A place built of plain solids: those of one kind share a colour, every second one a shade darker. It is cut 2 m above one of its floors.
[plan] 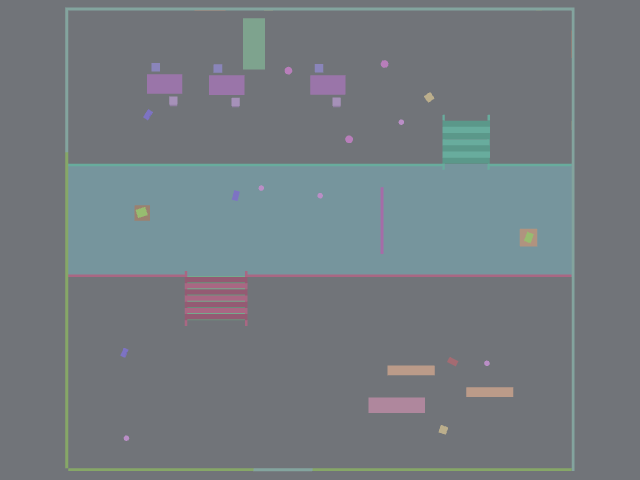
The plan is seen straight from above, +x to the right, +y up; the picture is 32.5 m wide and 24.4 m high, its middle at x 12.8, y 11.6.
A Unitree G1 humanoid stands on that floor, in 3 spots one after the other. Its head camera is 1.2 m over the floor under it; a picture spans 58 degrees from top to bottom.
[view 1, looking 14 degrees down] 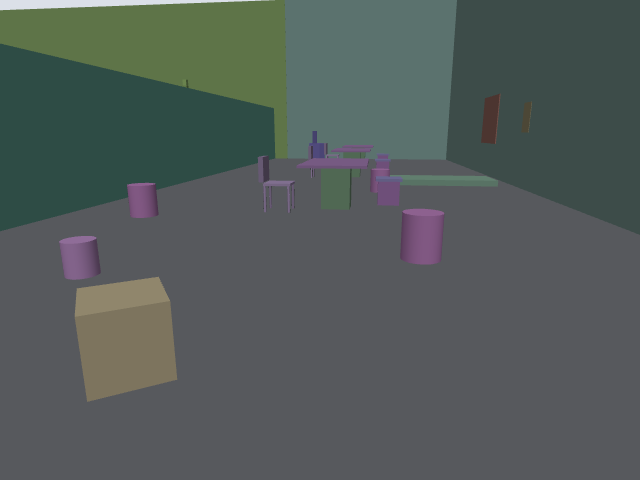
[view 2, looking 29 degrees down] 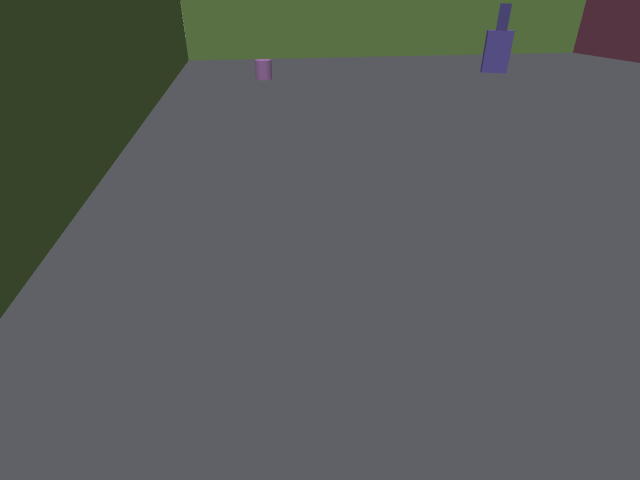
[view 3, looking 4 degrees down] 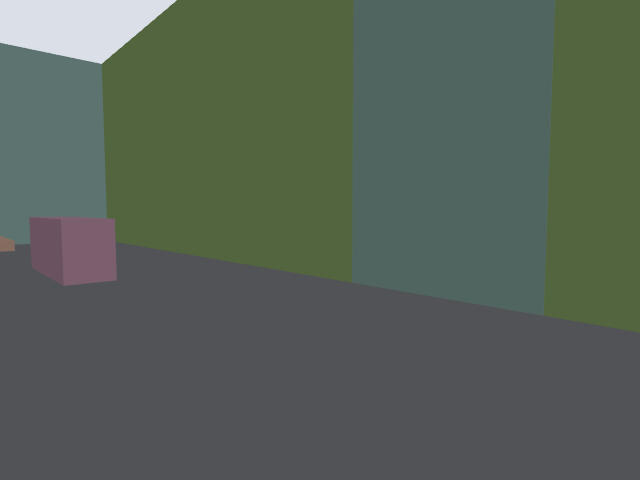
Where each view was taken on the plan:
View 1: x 20.23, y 20.07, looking -173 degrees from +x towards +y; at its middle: ground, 4.96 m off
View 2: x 10.92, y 1.10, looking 170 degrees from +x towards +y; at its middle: ground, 2.48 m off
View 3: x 7.52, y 5.12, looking -42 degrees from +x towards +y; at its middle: window_wall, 7.67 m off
